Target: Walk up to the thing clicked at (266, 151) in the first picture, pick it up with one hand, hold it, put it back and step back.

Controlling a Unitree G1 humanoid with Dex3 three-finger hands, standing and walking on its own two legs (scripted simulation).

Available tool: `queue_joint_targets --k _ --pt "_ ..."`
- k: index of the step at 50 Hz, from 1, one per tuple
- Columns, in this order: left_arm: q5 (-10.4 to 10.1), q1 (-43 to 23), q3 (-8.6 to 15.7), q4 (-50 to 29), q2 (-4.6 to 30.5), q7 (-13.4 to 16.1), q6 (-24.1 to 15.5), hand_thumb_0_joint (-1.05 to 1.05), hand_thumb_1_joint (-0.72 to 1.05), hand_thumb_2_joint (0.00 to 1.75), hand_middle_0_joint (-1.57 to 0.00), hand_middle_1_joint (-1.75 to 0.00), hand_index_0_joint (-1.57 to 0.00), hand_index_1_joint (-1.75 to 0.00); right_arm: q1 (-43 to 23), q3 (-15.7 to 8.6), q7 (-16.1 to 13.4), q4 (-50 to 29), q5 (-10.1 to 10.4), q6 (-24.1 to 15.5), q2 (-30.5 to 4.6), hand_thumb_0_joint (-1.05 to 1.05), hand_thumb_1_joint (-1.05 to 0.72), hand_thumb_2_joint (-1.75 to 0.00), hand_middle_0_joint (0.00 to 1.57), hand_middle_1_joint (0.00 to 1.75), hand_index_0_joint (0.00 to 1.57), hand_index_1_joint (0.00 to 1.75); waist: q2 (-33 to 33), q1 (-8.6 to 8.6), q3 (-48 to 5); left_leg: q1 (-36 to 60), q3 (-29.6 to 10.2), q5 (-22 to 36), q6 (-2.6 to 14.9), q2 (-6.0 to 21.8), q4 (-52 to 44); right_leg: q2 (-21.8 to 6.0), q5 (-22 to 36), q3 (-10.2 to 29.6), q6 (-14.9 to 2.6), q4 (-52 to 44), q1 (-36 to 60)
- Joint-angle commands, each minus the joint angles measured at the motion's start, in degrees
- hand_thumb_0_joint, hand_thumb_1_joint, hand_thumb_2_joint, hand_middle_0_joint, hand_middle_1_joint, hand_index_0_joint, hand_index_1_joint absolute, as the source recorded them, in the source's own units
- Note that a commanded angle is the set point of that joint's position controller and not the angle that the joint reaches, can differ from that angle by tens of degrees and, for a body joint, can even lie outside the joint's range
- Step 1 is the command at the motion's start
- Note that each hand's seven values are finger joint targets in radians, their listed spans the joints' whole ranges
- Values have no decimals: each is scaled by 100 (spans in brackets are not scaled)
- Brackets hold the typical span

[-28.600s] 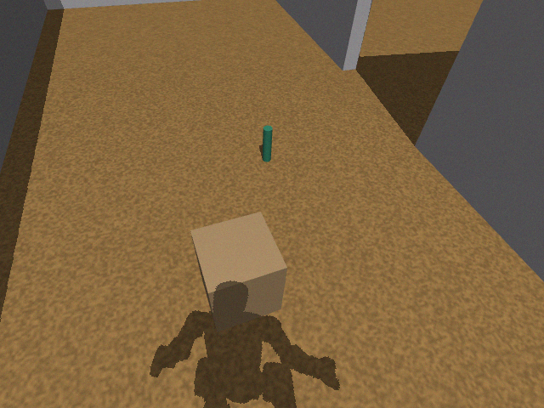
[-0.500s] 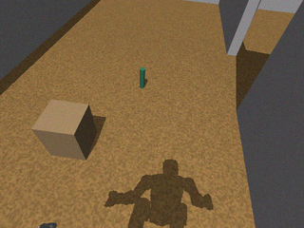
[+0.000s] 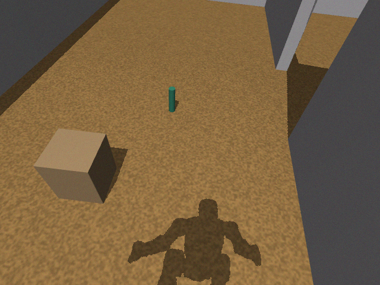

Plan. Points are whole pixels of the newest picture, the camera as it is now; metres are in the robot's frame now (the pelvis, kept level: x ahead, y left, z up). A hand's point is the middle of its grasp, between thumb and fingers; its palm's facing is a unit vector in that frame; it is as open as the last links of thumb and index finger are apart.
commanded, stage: stand
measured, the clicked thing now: (171, 99) +1.49 +0.20 -0.67
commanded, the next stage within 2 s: none
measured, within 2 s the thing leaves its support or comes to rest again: neither
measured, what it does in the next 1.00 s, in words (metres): stands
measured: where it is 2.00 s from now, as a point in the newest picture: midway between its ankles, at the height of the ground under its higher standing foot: outside the picture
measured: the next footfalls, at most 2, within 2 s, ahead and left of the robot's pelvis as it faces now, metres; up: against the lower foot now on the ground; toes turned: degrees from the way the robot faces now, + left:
none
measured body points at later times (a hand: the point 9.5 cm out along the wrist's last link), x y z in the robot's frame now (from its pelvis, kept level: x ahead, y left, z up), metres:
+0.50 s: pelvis +0.00 -0.01 +0.00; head +0.02 +0.00 +0.45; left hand +0.08 +0.29 -0.13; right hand +0.09 -0.31 -0.13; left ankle +0.03 +0.11 -0.75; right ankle -0.01 -0.14 -0.75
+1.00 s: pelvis +0.02 -0.02 +0.00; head +0.03 -0.02 +0.45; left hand +0.09 +0.28 -0.13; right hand +0.10 -0.31 -0.13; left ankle +0.03 +0.11 -0.75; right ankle -0.01 -0.14 -0.75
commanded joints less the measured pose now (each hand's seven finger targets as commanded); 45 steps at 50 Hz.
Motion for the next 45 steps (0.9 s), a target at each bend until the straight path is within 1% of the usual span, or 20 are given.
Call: queue_joint_targets --k 1,2,3,5,7,9,11,13,14,17,20,22,24,27,29,30,36,37,38,45 --pt "19 -341 211 -338 1217 99 -116 0 90 90 -20 -30 -20 -30 -309 -271 -92 -318 11 -114 -1273 0 -90 -90 20 30 20 30 151 -61 -575 121 -587 514 80 734 -440 -549 234 576 -288 -341 89" --pt "12 -328 213 -345 1202 98 -119 0 90 90 -20 -30 -20 -30 -305 -275 -95 -306 10 -117 -1288 0 -90 -90 20 30 20 30 150 -41 -635 142 -568 671 72 738 -431 -559 313 587 -287 -318 142" --pt "9 -291 197 -330 1152 95 -110 0 90 90 -20 -30 -20 -30 -320 -271 -89 -296 12 -111 -1283 0 -90 -90 20 30 20 30 232 -53 -541 151 -556 455 59 705 -474 -525 191 574 -275 -361 3" --pt "20 -222 195 -314 1134 104 -113 0 90 90 -20 -30 -20 -30 -326 -272 -91 -296 24 -110 -1260 0 -90 -90 20 30 20 30 210 -34 -556 213 -576 579 75 736 -455 -529 240 563 -273 -349 9" --pt "14 -246 201 -324 1176 108 -118 0 90 90 -20 -30 -20 -30 -267 -261 -81 -285 17 -98 -1241 0 -90 -90 20 30 20 30 113 -71 -462 143 -554 382 61 695 -520 -525 135 589 -267 -391 -45" --pt "25 -275 205 -351 1169 115 -118 0 90 90 -20 -30 -20 -30 -273 -265 -81 -287 4 -92 -1237 0 -90 -90 20 30 20 30 74 -52 -546 100 -541 507 75 717 -452 -553 197 584 -274 -378 65" --pt "22 -256 204 -356 1176 117 -112 0 90 90 -20 -30 -20 -30 -240 -262 -79 -272 4 -80 -1232 0 -90 -90 20 30 20 30 84 -57 -471 64 -548 316 60 697 -490 -548 16 602 -274 -438 -18" --pt "27 -214 202 -370 1170 109 -113 0 90 90 -20 -30 -20 -30 -242 -258 -78 -286 1 -103 -1216 0 -90 -90 20 30 20 30 106 -46 -557 210 -538 627 49 732 -443 -558 215 602 -293 -383 -20" --pt "23 -175 197 -354 1123 114 -107 0 90 90 -20 -30 -20 -30 -215 -264 -80 -271 11 -97 -1253 0 -90 -90 20 30 20 30 216 -64 -489 177 -535 463 41 704 -473 -531 149 597 -272 -423 -66" --pt "30 -214 206 -410 1168 116 -129 0 90 90 -20 -30 -20 -30 -200 -258 -80 -273 3 -107 -1251 0 -90 -90 20 30 20 30 150 -53 -635 242 -520 775 53 747 -402 -559 365 611 -272 -390 44" --pt "25 -250 211 -407 1150 119 -121 0 90 90 -20 -30 -20 -30 -163 -257 -91 -254 7 -102 -1269 0 -90 -90 20 30 20 30 193 -69 -680 175 -492 848 71 756 -388 -575 465 615 -273 -367 174" --pt "23 -174 210 -379 1143 115 -102 0 90 90 -20 -30 -20 -30 -190 -241 -92 -258 4 -100 -1218 0 -90 -90 20 30 20 30 189 -46 -573 175 -503 762 38 742 -438 -531 313 564 -267 -384 74" --pt "17 -171 209 -399 1160 110 -105 0 90 90 -20 -30 -20 -30 -164 -220 -89 -247 14 -108 -1200 0 -90 -90 20 30 20 30 113 -40 -491 213 -506 748 24 748 -454 -541 339 598 -277 -400 1" --pt "23 -191 216 -407 1138 111 -113 0 90 90 -20 -30 -20 -30 -133 -225 -94 -244 12 -113 -1273 0 -90 -90 20 30 20 30 230 -52 -588 202 -492 882 41 770 -430 -557 493 623 -259 -392 134" --pt "29 -187 224 -392 1179 114 -105 0 90 90 -20 -30 -20 -30 -145 -218 -91 -243 5 -100 -1226 0 -90 -90 20 30 20 30 94 -60 -465 181 -504 624 18 747 -486 -527 270 601 -253 -441 14" --pt "31 -218 226 -418 1173 111 -105 0 90 90 -20 -30 -20 -30 -112 -220 -91 -261 2 -101 -1251 0 -90 -90 20 30 20 30 97 -68 -573 212 -477 742 46 774 -445 -550 361 605 -273 -401 99" --pt "28 -195 216 -420 1161 115 -105 0 90 90 -20 -30 -20 -30 -169 -222 -98 -268 8 -104 -1258 0 -90 -90 20 30 20 30 103 -48 -589 328 -475 980 28 786 -382 -540 554 589 -267 -411 47" --pt "20 -249 218 -421 1146 106 -103 0 90 90 -20 -30 -20 -30 -92 -211 -100 -256 13 -113 -1270 0 -90 -90 20 30 20 30 150 -96 -573 272 -446 945 23 776 -406 -551 563 618 -264 -408 113" --pt "22 -206 213 -422 1147 104 -106 0 90 90 -20 -30 -20 -30 -138 -200 -99 -248 4 -115 -1243 0 -90 -90 20 30 20 30 150 -51 -544 314 -453 964 18 788 -404 -548 573 619 -270 -430 56" --pt "20 -212 220 -389 1133 110 -91 0 90 90 -20 -30 -20 -30 -107 -189 -108 -261 12 -107 -1265 0 -90 -90 20 30 20 30 137 -64 -539 277 -458 944 28 781 -436 -535 577 591 -256 -421 127"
